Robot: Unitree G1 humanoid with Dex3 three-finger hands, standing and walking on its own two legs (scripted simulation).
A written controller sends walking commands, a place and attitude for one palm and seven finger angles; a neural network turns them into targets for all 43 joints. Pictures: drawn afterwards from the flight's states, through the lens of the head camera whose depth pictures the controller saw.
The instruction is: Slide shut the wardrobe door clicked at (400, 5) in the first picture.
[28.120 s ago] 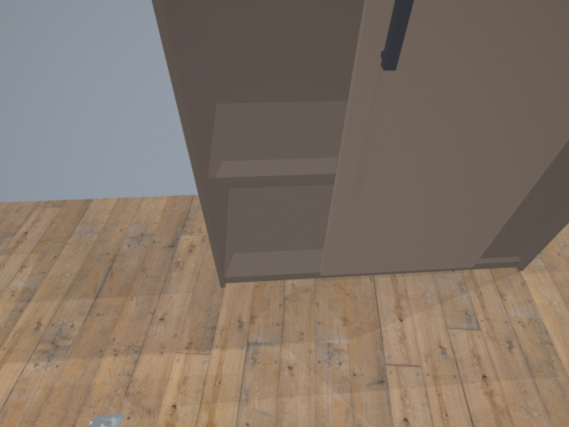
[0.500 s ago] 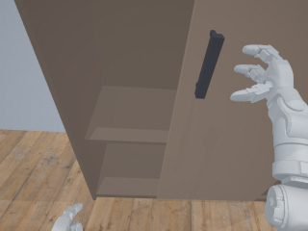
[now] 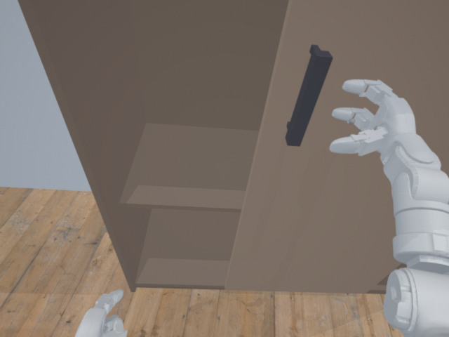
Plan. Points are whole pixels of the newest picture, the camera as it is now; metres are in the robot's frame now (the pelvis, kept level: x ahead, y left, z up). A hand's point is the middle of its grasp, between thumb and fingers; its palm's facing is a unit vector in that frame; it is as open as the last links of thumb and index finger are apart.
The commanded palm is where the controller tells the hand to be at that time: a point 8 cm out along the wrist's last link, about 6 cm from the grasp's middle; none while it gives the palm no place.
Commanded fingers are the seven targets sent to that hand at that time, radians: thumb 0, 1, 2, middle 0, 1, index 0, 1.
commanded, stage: move the hooked fingers beside the handle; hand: right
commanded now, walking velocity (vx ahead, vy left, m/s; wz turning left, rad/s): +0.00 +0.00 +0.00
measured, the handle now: (303, 97) +0.48 -0.08 +0.24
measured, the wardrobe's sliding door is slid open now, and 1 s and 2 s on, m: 0.39 0.39 0.39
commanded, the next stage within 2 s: none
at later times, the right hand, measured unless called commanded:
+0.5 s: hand (365, 121) +0.39 -0.16 +0.26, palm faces -0.05 +1.00 -0.03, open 14.0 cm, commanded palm +0.38 -0.22 +0.24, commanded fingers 0.00 0.50 -0.30 0.30 1.20 0.30 1.20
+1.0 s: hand (361, 124) +0.41 -0.17 +0.24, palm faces -0.04 +1.00 -0.03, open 14.0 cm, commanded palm +0.38 -0.22 +0.24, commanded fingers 0.00 0.50 -0.30 0.30 1.20 0.30 1.20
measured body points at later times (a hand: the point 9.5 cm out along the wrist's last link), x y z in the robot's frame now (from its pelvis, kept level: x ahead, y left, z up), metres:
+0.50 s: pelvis +0.00 +0.00 +0.00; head -0.03 +0.02 +0.45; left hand +0.15 +0.25 -0.09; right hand +0.38 -0.21 +0.26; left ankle -0.05 +0.10 -0.74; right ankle -0.01 -0.10 -0.74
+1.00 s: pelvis -0.01 +0.00 +0.00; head -0.03 +0.02 +0.45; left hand +0.12 +0.25 -0.10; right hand +0.41 -0.22 +0.24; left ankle -0.05 +0.10 -0.74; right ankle -0.01 -0.10 -0.74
